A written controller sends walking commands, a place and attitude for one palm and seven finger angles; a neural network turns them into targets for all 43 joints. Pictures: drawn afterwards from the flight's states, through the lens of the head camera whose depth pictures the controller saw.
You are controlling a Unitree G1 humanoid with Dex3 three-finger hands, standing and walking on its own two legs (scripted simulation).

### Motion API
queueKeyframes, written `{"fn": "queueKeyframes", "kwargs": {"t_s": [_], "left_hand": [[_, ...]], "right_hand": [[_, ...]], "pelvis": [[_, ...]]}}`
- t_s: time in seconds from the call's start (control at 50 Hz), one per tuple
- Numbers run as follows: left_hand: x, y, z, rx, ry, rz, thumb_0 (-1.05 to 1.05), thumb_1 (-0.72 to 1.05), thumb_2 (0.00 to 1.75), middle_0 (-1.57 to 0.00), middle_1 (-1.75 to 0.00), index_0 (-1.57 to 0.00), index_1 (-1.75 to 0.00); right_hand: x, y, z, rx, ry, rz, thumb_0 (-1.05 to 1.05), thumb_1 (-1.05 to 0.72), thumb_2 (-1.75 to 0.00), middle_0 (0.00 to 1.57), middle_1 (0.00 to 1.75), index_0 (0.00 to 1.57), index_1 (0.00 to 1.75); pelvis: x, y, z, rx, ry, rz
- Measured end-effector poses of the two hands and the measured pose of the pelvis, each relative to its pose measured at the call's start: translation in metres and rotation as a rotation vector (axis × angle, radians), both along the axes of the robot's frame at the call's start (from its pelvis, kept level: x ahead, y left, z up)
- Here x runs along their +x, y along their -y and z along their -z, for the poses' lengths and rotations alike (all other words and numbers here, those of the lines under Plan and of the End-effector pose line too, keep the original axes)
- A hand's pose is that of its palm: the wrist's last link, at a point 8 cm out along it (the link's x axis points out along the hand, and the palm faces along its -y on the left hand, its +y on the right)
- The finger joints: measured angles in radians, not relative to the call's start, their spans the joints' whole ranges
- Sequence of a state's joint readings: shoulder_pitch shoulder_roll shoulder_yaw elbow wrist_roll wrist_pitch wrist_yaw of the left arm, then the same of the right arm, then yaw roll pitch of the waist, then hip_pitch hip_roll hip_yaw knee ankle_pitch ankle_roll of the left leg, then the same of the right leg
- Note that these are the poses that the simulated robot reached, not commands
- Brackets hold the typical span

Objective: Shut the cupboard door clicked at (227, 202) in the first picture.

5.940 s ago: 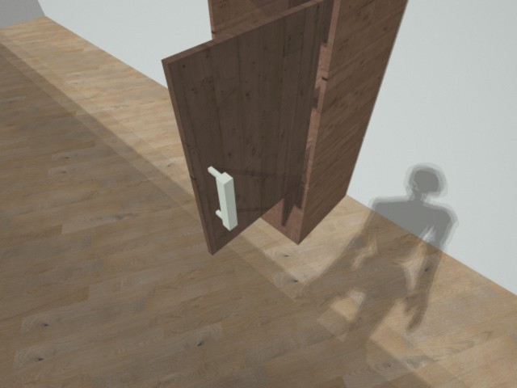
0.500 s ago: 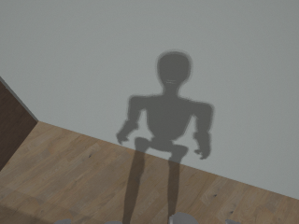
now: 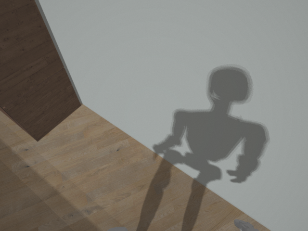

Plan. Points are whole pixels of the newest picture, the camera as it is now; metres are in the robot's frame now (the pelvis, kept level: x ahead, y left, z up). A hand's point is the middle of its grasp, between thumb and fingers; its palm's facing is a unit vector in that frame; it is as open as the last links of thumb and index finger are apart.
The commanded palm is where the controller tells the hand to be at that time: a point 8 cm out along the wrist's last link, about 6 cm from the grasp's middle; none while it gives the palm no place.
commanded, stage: turn to face it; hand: left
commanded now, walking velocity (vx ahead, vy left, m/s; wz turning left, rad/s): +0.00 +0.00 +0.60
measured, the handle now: out of the picture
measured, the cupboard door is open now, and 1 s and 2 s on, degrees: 87 87 87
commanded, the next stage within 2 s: take the last steps up to it in 1.40 s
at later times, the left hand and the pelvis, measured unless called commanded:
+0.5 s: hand out of the picture +0.09 +0.18 -0.14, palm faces +0.24 -0.92 -0.30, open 7.3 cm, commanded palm none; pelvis +0.01 -0.05 +0.00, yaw +16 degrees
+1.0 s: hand out of the picture -0.04 +0.19 -0.16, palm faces +0.58 -0.77 -0.28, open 7.3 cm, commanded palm none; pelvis +0.02 -0.05 +0.01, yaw +35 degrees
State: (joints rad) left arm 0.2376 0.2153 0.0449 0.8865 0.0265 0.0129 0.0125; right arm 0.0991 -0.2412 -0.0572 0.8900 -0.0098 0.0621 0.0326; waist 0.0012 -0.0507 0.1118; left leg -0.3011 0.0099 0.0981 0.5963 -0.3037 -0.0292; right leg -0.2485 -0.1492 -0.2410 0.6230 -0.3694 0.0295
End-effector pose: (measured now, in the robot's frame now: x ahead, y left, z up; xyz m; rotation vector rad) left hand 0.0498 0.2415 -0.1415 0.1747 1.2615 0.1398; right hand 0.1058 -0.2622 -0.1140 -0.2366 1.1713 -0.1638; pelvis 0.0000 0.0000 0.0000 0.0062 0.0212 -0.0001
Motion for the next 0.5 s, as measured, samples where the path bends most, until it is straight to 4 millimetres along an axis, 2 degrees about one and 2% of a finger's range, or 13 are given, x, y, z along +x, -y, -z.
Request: {"fn": "queueKeyframes", "kwargs": {"t_s": [0.04, 0.08, 0.24, 0.32, 0.4, 0.44, 0.5], "left_hand": [[-0.009, -0.01, 0.01, -0.002, -0.025, -0.037, 0.0, 0.91, 0.89, -0.21, -0.3, -0.21, -0.3], [-0.012, -0.018, 0.01, 0.008, -0.043, -0.065, 0.0, 0.91, 0.89, -0.21, -0.3, -0.21, -0.3], [0.007, -0.029, -0.016, 0.044, 0.043, -0.127, 0.0, 0.91, 0.89, -0.2, -0.3, -0.2, -0.3], [0.021, -0.022, -0.026, 0.067, 0.095, -0.14, 0.0, 0.91, 0.89, -0.2, -0.3, -0.2, -0.3], [0.031, -0.006, -0.033, 0.096, 0.151, -0.159, 0.0, 0.91, 0.89, -0.2, -0.3, -0.2, -0.3], [0.029, 0.003, -0.034, 0.118, 0.177, -0.169, 0.0, 0.91, 0.89, -0.2, -0.3, -0.2, -0.3], [0.015, 0.019, -0.038, 0.118, 0.162, -0.199, 0.0, 0.91, 0.89, -0.2, -0.3, -0.2, -0.3]], "right_hand": [[0.012, -0.008, 0.0, -0.015, 0.026, -0.038, 0.01, -0.91, -0.9, 0.2, 0.3, 0.2, 0.3], [0.017, -0.014, -0.004, -0.026, 0.034, -0.064, 0.01, -0.91, -0.9, 0.2, 0.3, 0.2, 0.3], [0.008, -0.02, -0.008, -0.015, -0.038, -0.112, 0.01, -0.91, -0.9, 0.2, 0.3, 0.2, 0.3], [0.0, -0.009, -0.001, 0.004, -0.085, -0.122, 0.01, -0.91, -0.9, 0.21, 0.3, 0.2, 0.3], [-0.001, 0.01, 0.013, 0.023, -0.125, -0.132, 0.01, -0.91, -0.9, 0.21, 0.3, 0.2, 0.3], [0.004, 0.021, 0.023, 0.031, -0.135, -0.139, 0.01, -0.91, -0.9, 0.21, 0.3, 0.2, 0.3], [0.017, 0.031, 0.024, 0.028, -0.145, -0.167, 0.01, -0.91, -0.9, 0.2, 0.3, 0.2, 0.3]], "pelvis": [[0.0, -0.004, 0.005, 0.0, -0.001, -0.026], [0.0, -0.005, 0.003, -0.006, -0.001, -0.044], [0.004, 0.002, -0.012, -0.026, -0.006, -0.12], [0.006, 0.015, -0.013, -0.027, -0.007, -0.163], [0.01, 0.034, -0.007, -0.018, -0.01, -0.217], [0.012, 0.044, -0.001, -0.005, -0.01, -0.238], [0.012, 0.05, -0.004, 0.004, 0.007, -0.285]]}}
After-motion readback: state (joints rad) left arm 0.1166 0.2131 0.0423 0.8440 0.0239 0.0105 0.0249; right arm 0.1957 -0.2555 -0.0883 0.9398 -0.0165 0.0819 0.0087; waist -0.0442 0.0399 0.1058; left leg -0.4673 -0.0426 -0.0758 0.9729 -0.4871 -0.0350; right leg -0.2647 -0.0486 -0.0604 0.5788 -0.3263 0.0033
